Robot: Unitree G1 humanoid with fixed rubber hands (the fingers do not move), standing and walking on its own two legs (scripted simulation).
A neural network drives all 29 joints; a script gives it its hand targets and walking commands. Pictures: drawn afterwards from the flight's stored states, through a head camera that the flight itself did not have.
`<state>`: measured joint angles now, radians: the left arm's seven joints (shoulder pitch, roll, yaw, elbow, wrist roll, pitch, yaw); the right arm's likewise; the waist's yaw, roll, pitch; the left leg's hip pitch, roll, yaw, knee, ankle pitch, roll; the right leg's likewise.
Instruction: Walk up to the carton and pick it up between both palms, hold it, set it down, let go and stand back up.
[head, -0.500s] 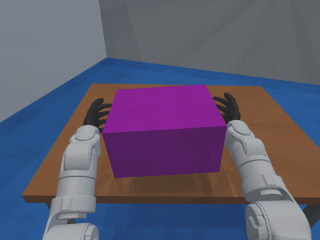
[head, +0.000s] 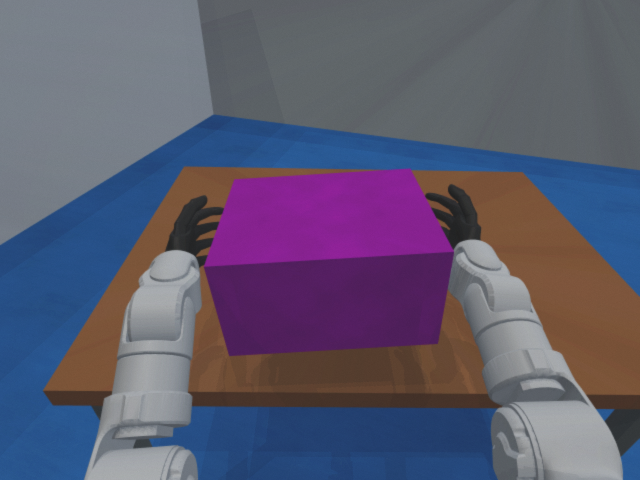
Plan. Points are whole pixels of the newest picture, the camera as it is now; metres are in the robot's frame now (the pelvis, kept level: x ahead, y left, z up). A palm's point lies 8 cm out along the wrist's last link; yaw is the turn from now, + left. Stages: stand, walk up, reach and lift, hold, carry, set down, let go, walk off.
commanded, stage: hold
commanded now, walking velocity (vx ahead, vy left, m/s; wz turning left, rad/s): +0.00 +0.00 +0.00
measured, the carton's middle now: (327, 254) +0.39 -0.01 +0.15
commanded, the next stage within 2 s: set down in 0.02 s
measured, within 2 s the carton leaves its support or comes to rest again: neither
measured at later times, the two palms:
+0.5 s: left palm (191, 255) +0.40 +0.18 +0.15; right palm (441, 259) +0.40 -0.17 +0.13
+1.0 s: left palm (196, 259) +0.40 +0.17 +0.14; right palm (442, 270) +0.39 -0.17 +0.11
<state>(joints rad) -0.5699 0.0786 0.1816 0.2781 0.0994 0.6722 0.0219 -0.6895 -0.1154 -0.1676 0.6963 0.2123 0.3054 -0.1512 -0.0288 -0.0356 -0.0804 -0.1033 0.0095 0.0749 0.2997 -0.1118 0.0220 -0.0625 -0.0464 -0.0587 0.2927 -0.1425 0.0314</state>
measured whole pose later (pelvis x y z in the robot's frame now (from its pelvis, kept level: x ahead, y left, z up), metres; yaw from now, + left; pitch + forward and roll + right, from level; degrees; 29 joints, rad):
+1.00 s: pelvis +0.03 +0.00 +0.00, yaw +0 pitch -5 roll +0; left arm -0.55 0.03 0.29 0.34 0.20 0.39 -0.09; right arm -0.55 -0.01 -0.20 0.68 0.03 -0.03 -0.17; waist -0.03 -0.06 0.05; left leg -0.06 0.01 0.07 0.30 -0.16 0.01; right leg -0.01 -0.05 -0.07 0.28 -0.19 0.03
